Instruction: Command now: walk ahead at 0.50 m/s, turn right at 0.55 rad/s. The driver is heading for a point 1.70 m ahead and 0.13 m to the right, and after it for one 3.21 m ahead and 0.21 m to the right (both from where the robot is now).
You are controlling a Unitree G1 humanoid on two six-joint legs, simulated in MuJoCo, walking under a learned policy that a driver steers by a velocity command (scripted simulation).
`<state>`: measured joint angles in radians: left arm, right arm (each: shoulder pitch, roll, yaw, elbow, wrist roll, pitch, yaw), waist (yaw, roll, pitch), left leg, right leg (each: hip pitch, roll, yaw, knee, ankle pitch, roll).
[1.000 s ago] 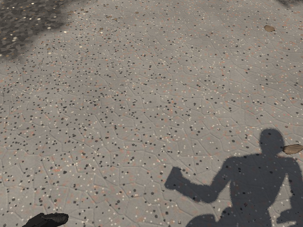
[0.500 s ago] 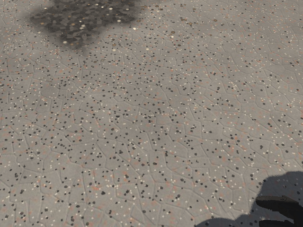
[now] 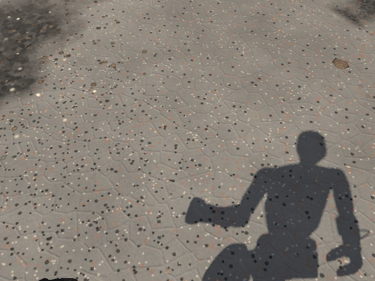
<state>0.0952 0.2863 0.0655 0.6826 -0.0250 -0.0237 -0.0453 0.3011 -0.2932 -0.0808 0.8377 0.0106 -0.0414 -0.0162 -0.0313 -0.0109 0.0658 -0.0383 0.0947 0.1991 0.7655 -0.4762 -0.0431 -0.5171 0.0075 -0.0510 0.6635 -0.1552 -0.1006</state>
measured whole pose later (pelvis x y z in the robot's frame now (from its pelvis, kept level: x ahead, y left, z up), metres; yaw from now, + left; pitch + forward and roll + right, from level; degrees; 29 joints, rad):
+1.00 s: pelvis +0.52 -0.09 +0.02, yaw -12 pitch +2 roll +0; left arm 0.08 0.25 0.04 0.64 0.00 -0.10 -0.01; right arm 0.40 -0.30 -0.05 0.84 0.03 -0.05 -0.01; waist -0.07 0.03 0.02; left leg -0.29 -0.01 -0.09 0.97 -0.46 0.01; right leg -0.38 0.00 -0.01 0.53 -0.18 -0.02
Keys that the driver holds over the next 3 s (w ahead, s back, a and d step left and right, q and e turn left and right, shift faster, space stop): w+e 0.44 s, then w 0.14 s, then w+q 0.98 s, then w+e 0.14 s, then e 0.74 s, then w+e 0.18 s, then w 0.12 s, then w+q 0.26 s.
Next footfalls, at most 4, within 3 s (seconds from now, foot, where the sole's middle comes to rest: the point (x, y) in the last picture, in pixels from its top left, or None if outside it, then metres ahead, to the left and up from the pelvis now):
0.46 left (171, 276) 0.46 0.09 -0.75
0.92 right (257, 233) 0.60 -0.22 -0.75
1.42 left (187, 166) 0.90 0.02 -0.75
1.92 right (220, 110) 1.20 -0.14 -0.75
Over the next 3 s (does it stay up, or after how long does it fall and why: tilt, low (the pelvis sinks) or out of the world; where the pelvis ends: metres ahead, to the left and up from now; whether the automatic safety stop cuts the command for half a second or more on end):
stays up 1.22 -0.11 0.03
